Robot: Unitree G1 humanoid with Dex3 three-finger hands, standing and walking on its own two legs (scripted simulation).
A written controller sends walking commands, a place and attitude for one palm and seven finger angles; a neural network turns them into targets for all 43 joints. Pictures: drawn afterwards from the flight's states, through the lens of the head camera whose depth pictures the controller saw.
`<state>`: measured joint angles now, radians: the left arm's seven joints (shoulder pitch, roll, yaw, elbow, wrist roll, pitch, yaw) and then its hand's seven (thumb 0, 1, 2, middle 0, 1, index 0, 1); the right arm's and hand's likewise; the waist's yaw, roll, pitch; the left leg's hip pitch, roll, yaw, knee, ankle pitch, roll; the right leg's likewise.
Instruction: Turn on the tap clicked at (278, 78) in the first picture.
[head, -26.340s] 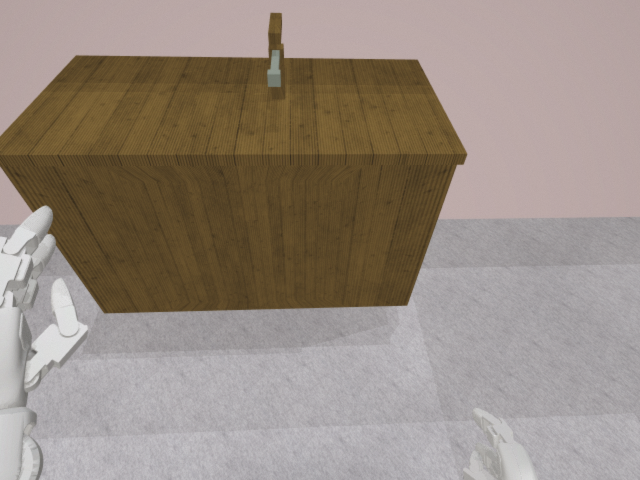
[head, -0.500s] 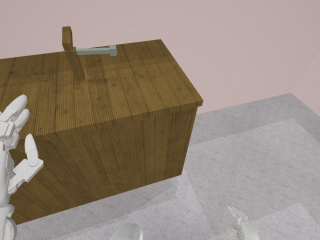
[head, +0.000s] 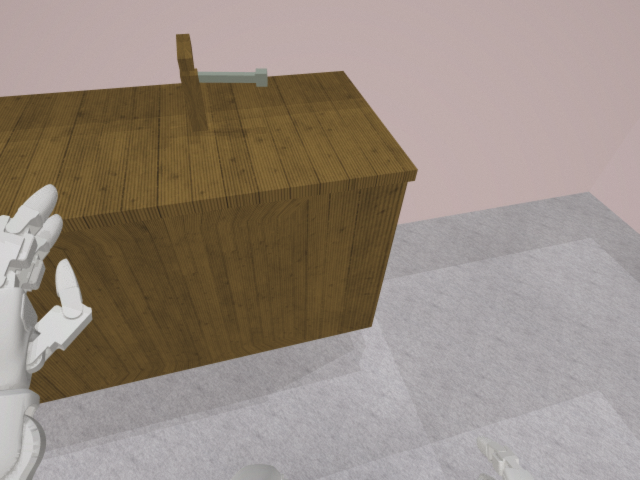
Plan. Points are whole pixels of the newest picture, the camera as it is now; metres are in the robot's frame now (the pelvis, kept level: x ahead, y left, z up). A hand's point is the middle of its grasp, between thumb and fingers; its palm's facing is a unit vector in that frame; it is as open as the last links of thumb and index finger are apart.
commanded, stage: stop stepping back and stand still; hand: left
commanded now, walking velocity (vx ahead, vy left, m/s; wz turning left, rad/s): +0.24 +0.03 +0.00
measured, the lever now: (261, 77) +0.86 +0.19 +0.12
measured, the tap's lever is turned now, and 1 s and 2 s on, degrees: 79 79 79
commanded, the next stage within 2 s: stand and check the lever's angle in 1.22 s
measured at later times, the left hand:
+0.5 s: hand (121, 336) +0.19 +0.19 +0.18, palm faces +0.34 -0.86 -0.38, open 7.4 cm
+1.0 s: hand (97, 307) +0.22 +0.22 +0.18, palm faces +0.40 -0.85 -0.35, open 7.4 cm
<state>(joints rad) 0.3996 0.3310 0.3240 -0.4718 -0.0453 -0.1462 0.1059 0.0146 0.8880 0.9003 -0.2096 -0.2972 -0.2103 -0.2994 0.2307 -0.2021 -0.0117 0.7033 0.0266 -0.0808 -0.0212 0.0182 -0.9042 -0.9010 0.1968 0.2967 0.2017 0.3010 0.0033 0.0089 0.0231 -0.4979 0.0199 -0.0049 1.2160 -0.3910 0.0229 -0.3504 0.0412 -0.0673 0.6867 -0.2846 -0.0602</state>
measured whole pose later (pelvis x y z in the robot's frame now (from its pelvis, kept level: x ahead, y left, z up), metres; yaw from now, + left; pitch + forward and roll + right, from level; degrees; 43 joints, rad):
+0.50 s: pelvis -0.03 -0.03 +0.01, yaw -2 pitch -2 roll -1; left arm 0.45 0.33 0.32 -0.50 -0.05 -0.15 0.12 0.02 0.89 0.90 -0.21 -0.30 -0.21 -0.30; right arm 0.23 -0.22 -0.03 0.71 0.02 -0.10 -0.04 0.02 -0.90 -0.90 0.20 0.30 0.20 0.30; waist -0.01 0.03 0.06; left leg -0.45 0.02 0.00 1.05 -0.38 0.02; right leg -0.33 0.00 -0.08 0.62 -0.25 -0.04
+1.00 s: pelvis +0.00 -0.02 +0.02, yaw +0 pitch -2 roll +0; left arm 0.46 0.34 0.31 -0.49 -0.05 -0.15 0.16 0.02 0.89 0.90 -0.21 -0.30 -0.21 -0.30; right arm 0.17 -0.19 0.01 0.61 0.00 -0.11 -0.06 0.02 -0.90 -0.90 0.20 0.30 0.20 0.30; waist 0.02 0.00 0.06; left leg -0.19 0.00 0.02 0.50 -0.28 0.01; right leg -0.22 -0.01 -0.04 0.48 -0.23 0.00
